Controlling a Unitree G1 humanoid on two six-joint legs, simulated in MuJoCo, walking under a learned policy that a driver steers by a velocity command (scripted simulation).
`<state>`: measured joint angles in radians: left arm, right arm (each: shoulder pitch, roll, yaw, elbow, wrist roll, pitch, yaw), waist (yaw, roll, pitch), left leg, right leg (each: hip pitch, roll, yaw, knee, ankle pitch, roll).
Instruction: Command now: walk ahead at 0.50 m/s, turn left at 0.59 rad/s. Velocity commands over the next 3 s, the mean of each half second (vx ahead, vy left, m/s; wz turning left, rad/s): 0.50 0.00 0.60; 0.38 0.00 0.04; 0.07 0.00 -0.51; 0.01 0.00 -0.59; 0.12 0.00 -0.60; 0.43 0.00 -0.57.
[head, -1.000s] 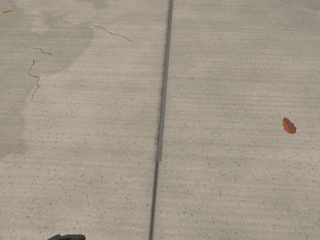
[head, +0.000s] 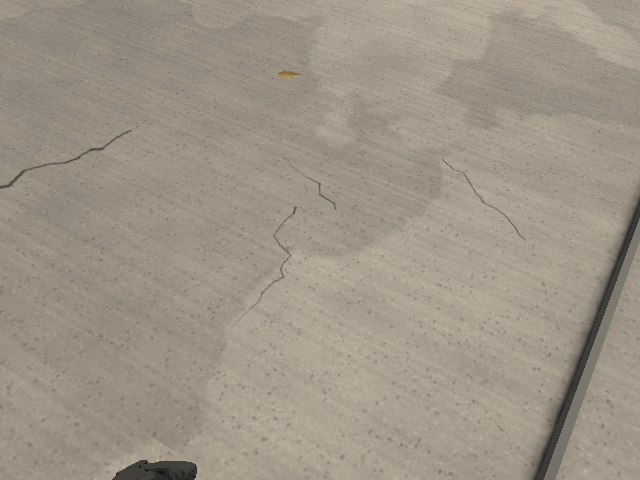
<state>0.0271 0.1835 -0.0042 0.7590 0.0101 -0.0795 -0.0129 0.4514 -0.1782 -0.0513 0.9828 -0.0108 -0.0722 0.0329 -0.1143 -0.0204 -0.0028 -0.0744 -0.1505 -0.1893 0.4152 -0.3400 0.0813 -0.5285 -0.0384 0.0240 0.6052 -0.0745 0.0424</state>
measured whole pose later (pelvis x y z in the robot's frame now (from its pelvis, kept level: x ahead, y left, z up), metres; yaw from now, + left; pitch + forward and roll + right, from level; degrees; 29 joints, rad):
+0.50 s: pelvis +0.23 +0.03 +0.00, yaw +19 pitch +1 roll -2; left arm 0.43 0.25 0.06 0.90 0.01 -0.07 0.00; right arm 0.00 -0.25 -0.05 0.70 -0.04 0.02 0.08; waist 0.08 0.03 0.06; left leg -0.58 0.05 0.07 0.64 -0.13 0.10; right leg 0.08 -0.05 -0.28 0.26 -0.34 0.04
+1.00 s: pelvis +0.42 +0.17 -0.01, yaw +17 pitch -1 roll +2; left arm 0.24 0.25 0.06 0.83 0.04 0.01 -0.04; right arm 0.33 -0.22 -0.03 0.92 -0.02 -0.06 -0.05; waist 0.00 -0.05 0.06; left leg -0.06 -0.13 0.18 0.43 -0.37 0.14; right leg -0.54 -0.02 0.01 0.71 0.16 -0.04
